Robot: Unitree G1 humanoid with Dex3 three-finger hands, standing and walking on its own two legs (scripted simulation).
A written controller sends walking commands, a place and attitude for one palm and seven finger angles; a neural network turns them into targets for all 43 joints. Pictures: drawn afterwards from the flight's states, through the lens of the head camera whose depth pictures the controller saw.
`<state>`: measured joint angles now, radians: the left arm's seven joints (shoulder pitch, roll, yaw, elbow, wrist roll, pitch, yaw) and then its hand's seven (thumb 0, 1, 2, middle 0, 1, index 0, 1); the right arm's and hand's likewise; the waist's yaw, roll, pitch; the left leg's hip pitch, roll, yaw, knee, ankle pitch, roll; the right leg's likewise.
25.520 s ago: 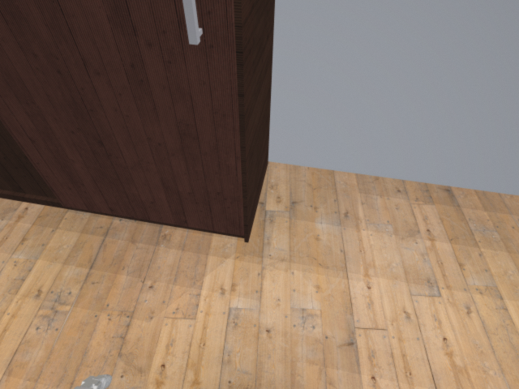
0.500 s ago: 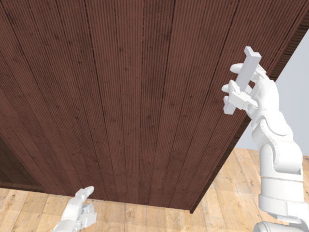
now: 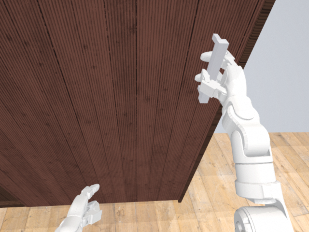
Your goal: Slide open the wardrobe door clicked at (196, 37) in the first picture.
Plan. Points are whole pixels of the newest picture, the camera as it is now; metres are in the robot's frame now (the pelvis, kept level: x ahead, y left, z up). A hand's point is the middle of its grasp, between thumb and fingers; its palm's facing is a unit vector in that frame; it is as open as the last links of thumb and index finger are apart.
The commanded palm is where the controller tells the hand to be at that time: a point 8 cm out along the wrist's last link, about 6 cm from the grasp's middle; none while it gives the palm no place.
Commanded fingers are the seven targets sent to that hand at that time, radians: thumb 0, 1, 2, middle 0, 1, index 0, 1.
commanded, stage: tug the door sideways, standing still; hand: right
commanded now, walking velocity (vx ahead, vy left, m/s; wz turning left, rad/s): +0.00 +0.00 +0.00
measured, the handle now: (209, 70) +0.44 -0.11 +0.23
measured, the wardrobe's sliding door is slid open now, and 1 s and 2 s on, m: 0.00 0.00 0.15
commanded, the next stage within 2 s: step sideways, sliding the door along in 0.46 s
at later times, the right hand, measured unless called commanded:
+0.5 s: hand (203, 83) +0.38 -0.08 +0.23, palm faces +0.01 +1.00 -0.06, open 6.0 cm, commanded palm +0.35 -0.08 +0.24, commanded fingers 0.00 -0.90 -0.90 0.45 1.40 0.45 1.40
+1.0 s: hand (198, 83) +0.40 -0.08 +0.22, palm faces +0.21 +0.98 -0.08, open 6.2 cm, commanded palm +0.37 -0.06 +0.23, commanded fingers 0.00 -0.90 -0.90 0.45 1.40 0.45 1.40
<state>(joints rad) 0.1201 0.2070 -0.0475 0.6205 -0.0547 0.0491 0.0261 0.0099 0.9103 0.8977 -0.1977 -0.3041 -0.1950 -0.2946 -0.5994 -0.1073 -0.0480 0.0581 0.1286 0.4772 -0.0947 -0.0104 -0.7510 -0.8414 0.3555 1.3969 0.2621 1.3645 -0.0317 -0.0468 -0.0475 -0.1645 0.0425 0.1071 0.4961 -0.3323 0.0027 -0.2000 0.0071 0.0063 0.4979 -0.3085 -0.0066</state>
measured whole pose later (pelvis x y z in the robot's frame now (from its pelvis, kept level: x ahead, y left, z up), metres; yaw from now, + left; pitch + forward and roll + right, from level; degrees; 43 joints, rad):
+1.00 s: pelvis -0.02 +0.08 -0.01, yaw -4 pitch -2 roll +0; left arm 0.14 0.19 0.02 0.67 -0.06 0.01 0.04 0.01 0.91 0.90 -0.20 -0.30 -0.20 -0.29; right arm -0.74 -0.19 -0.06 0.21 0.08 -0.02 -0.15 -0.04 -0.74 -0.86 0.45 1.40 0.20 1.34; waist -0.08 -0.05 0.22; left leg -0.22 -0.03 0.15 0.58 -0.34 0.10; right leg -0.37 -0.05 0.03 0.93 -0.46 0.00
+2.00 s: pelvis +0.08 +0.22 +0.01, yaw +2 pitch -3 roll +4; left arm 0.07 0.15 0.00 0.50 -0.05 -0.12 -0.04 0.01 0.91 0.90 -0.20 -0.30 -0.20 -0.30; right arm -0.18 -0.07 0.00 -0.49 0.01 -0.01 -0.19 0.00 -0.72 -0.75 0.47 1.43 0.21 1.16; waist -0.17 -0.05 0.27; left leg -0.45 0.05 0.08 1.17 -0.47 -0.03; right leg -0.17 -0.18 -0.17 0.49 -0.25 0.02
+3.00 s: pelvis -0.03 +0.46 -0.01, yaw +2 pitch -3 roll +1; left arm 0.11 0.21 0.03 0.68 -0.05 0.01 0.03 0.01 0.91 0.90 -0.20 -0.30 -0.20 -0.29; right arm -0.57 -0.18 -0.11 0.05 0.07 -0.03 -0.19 -0.02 -0.73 -0.83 0.46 1.40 0.10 1.24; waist -0.08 -0.02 0.19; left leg -0.24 0.07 0.11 0.68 -0.32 0.01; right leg -0.25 -0.06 -0.08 0.57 -0.22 -0.01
